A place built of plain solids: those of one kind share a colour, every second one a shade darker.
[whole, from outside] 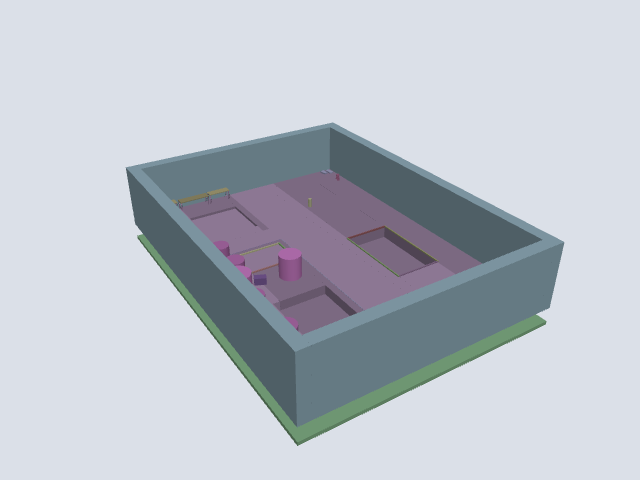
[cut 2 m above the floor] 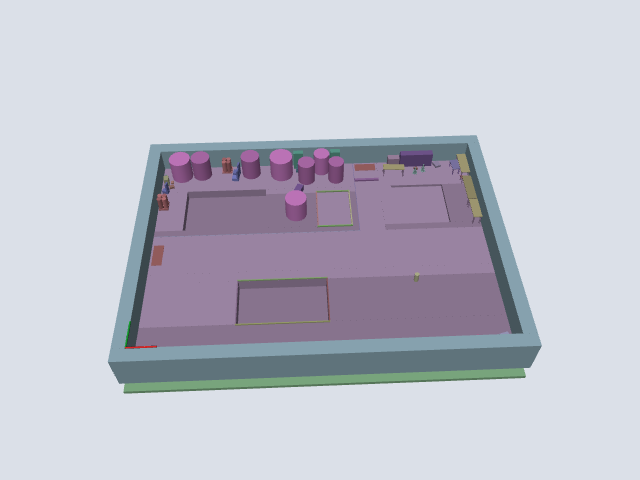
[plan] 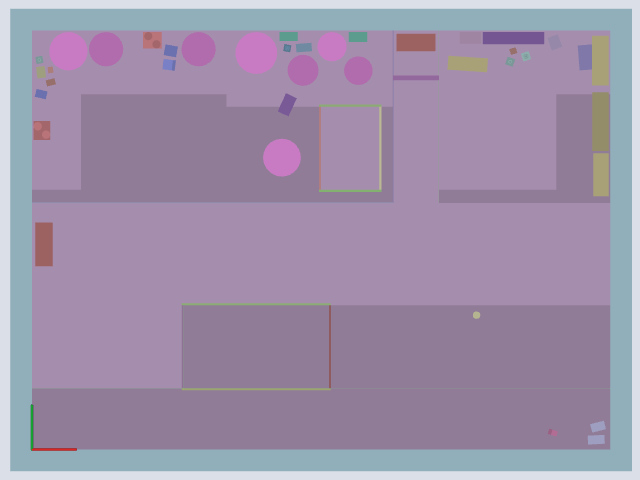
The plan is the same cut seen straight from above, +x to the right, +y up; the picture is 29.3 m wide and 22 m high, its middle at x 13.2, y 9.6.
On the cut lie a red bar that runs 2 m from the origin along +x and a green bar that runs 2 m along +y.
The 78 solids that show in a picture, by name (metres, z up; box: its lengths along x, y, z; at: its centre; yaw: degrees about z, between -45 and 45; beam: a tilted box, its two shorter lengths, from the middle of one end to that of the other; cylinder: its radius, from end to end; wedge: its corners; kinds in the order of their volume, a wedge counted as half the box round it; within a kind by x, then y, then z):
{
 "floor_1": {"box": [2.25, 4.38, 2.1], "at": [1.12, 14.09, -1.05]},
 "floor_2": {"box": [6.95, 3.81, 2.1], "at": [3.48, 4.71, -1.05]},
 "floor_3": {"box": [6.66, 4.38, 1.31], "at": [5.58, 14.09, -1.45]},
 "floor_4": {"box": [16.55, 0.6, 2.1], "at": [8.28, 11.6, -1.05]},
 "floor_5": {"box": [16.55, 2.92, 2.1], "at": [8.28, 17.74, -1.05]},
 "floor_6": {"box": [6.66, 3.81, 1.13], "at": [10.28, 4.71, -1.54]},
 "floor_7": {"box": [4.34, 3.81, 2.1], "at": [11.08, 13.8, -1.05]},
 "floor_8": {"box": [7.64, 0.57, 2.1], "at": [12.73, 15.99, -1.05]},
 "floor_9": {"box": [26.5, 2.8, 2.1], "at": [13.25, 1.4, -1.05]},
 "floor_10": {"box": [26.5, 0.89, 2.1], "at": [13.25, 7.05, -1.05]},
 "floor_11": {"box": [26.5, 3.8, 1.0], "at": [13.25, 9.4, -0.5]},
 "floor_12": {"box": [2.67, 3.81, 2.1], "at": [14.59, 13.8, -1.05]},
 "floor_13": {"box": [0.63, 3.81, 2.1], "at": [16.23, 13.8, -1.05]},
 "floor_14": {"box": [2.1, 7.9, 1.0], "at": [17.6, 15.25, -0.5]},
 "floor_15": {"box": [1.0, 4.38, 2.1], "at": [19.15, 14.09, -1.05]},
 "floor_16": {"box": [12.89, 3.81, 2.1], "at": [20.05, 4.71, -1.05]},
 "floor_17": {"box": [4.38, 4.38, 1.88], "at": [21.84, 14.09, -1.16]},
 "floor_18": {"box": [7.85, 0.6, 2.1], "at": [22.57, 11.6, -1.05]},
 "floor_19": {"box": [7.85, 2.92, 2.1], "at": [22.57, 17.74, -1.05]},
 "floor_20": {"box": [2.47, 4.38, 2.1], "at": [25.27, 14.09, -1.05]},
 "wall_1": {"box": [1.0, 19.2, 5.5], "at": [-0.5, 9.6, 1.75]},
 "wall_2": {"box": [28.5, 1.0, 5.5], "at": [13.25, -0.5, 1.75]},
 "wall_3": {"box": [28.5, 1.0, 5.5], "at": [13.25, 19.7, 1.75]},
 "wall_4": {"box": [1.0, 19.2, 5.5], "at": [27.0, 9.6, 1.75]},
 "floor_base_1": {"box": [28.5, 21.2, 0.3], "at": [13.25, 9.6, -2.35]},
 "vat_1": {"cylinder": 0.88, "from": [1.67, 18.25, 0.0], "to": [1.67, 18.25, 2.23]},
 "vat_2": {"cylinder": 0.79, "from": [3.4, 18.34, 0.0], "to": [3.4, 18.34, 2.64]},
 "vat_3": {"cylinder": 0.79, "from": [7.64, 18.34, 0.0], "to": [7.64, 18.34, 2.33]},
 "vat_4": {"cylinder": 0.96, "from": [10.28, 18.17, 0.0], "to": [10.28, 18.17, 2.5]},
 "vat_5": {"cylinder": 0.86, "from": [11.46, 13.38, 0.0], "to": [11.46, 13.38, 1.87]},
 "vat_6": {"cylinder": 0.71, "from": [12.42, 17.38, 0.0], "to": [12.42, 17.38, 2.19]},
 "vat_7": {"cylinder": 0.67, "from": [13.75, 18.46, 0.0], "to": [13.75, 18.46, 1.96]},
 "vat_8": {"cylinder": 0.66, "from": [14.96, 17.36, 0.0], "to": [14.96, 17.36, 2.13]},
 "bar_rack_1": {"box": [2.82, 0.56, 1.35], "at": [22.07, 18.85, 0.68]},
 "control_cabinet_1": {"box": [0.84, 0.41, 1.76], "at": [11.76, 18.93, 0.88]},
 "control_cabinet_2": {"box": [0.85, 0.46, 1.82], "at": [14.95, 18.9, 0.91]},
 "keg_stack_1": {"cylinder": 0.19, "from": [0.26, 14.43, 0.14], "to": [0.26, 14.43, 1.16]},
 "keg_stack_2": {"cylinder": 0.19, "from": [0.26, 14.81, 0.14], "to": [0.26, 14.81, 1.16]},
 "keg_stack_3": {"box": [0.77, 0.88, 0.19], "at": [0.46, 14.62, 0.05]},
 "keg_stack_4": {"cylinder": 0.19, "from": [0.65, 14.43, 0.14], "to": [0.65, 14.43, 1.16]},
 "keg_stack_5": {"cylinder": 0.19, "from": [0.65, 14.81, 0.14], "to": [0.65, 14.81, 1.16]},
 "keg_stack_6": {"cylinder": 0.19, "from": [5.33, 18.57, 0.14], "to": [5.33, 18.57, 1.21]},
 "keg_stack_7": {"cylinder": 0.19, "from": [5.33, 18.94, 0.14], "to": [5.33, 18.94, 1.21]},
 "keg_stack_8": {"box": [0.87, 0.75, 0.19], "at": [5.52, 18.75, 0.05]},
 "keg_stack_9": {"cylinder": 0.19, "from": [5.7, 18.57, 0.14], "to": [5.7, 18.57, 1.21]},
 "keg_stack_10": {"cylinder": 0.19, "from": [5.7, 18.94, 0.14], "to": [5.7, 18.94, 1.21]},
 "tool_cabinet_1": {"box": [1.0, 0.54, 0.93], "at": [20.1, 18.86, 0.47]},
 "workbench_top_1": {"box": [1.82, 0.64, 0.07], "at": [19.97, 17.67, 0.87], "yaw": -3.9},
 "workbench_top_2": {"box": [0.75, 2.7, 0.07], "at": [26.05, 15.03, 0.82]},
 "workbench_top_3": {"box": [0.77, 2.28, 0.07], "at": [26.05, 17.82, 0.95]},
 "workbench_top_4": {"box": [0.71, 1.97, 0.07], "at": [26.07, 12.59, 0.85]},
 "pump_skid_1": {"box": [0.55, 0.92, 0.57], "at": [11.7, 15.8, 0.28], "yaw": -24.5},
 "bin_1": {"box": [0.4, 0.53, 0.75], "at": [0.41, 17.29, 0.38], "yaw": 7.4},
 "bin_2": {"cylinder": 0.17, "from": [20.38, 6.16, 0.0], "to": [20.38, 6.16, 0.77]},
 "hand_truck_1": {"box": [0.52, 0.37, 0.29], "at": [0.42, 16.29, 0.14], "yaw": -13.1},
 "hand_truck_2": {"box": [0.57, 0.48, 0.29], "at": [6.29, 17.63, 0.14], "yaw": -7.1},
 "hand_truck_3": {"box": [0.58, 0.5, 0.3], "at": [6.36, 18.27, 0.15], "yaw": -9.8},
 "low_mat_1": {"box": [0.8, 2.0, 0.06], "at": [0.55, 9.4, -0.02]},
 "low_mat_2": {"box": [1.8, 0.8, 0.06], "at": [17.6, 18.65, -0.02]},
 "carton_folded_1": {"box": [0.77, 0.41, 0.17], "at": [25.86, 0.45, 0.04], "yaw": 2.6},
 "carton_folded_2": {"box": [0.65, 0.4, 0.2], "at": [25.94, 1.04, 0.05], "yaw": 14.4},
 "step_hump_1": {"box": [2.1, 0.22, 0.2], "at": [17.6, 17.03, 0.05]},
 "low_kerb91N_1": {"box": [6.84, 0.09, 0.15], "at": [10.28, 6.66, 0.03]},
 "low_kerb91S_1": {"box": [6.84, 0.09, 0.15], "at": [10.28, 2.75, 0.03]},
 "crate_1": {"box": [0.72, 0.39, 0.24], "at": [12.46, 18.42, 0.12], "yaw": 4.4},
 "low_kerb90E_1": {"box": [0.1, 3.81, 0.17], "at": [15.97, 13.8, 0.04]},
 "low_kerb90W_1": {"box": [0.1, 3.81, 0.17], "at": [13.2, 13.8, 0.04]},
 "sack_1": {"box": [0.51, 0.61, 0.2], "at": [23.96, 18.66, 0.1], "yaw": 20.0},
 "sawhorses_top_1": {"box": [0.68, 1.15, 0.07], "at": [25.39, 17.97, 0.66], "yaw": 4.4},
 "low_kerb91E_1": {"box": [0.09, 3.81, 0.15], "at": [13.65, 4.71, 0.03]},
 "low_kerb91W_1": {"box": [0.09, 3.81, 0.15], "at": [6.91, 4.71, 0.03]},
 "low_kerb90N_1": {"box": [2.87, 0.1, 0.17], "at": [14.59, 15.76, 0.04]},
 "low_kerb90S_1": {"box": [2.87, 0.1, 0.17], "at": [14.59, 11.85, 0.04]},
 "parcel_1": {"box": [0.42, 0.29, 0.2], "at": [0.86, 16.83, 0.1], "yaw": 14.2},
 "parcel_2": {"box": [0.31, 0.28, 0.19], "at": [22.06, 18.26, 0.04], "yaw": 16.5},
 "low_stripS_1": {"box": [16.55, 0.04, 0.06], "at": [8.28, 11.3, -0.02]},
 "low_stripE_1": {"box": [0.04, 7.9, 0.06], "at": [16.55, 15.25, -0.02]},
 "cone_1": {"box": [0.38, 0.38, 0.08], "at": [22.64, 18.02, -0.01], "yaw": 18.0}
}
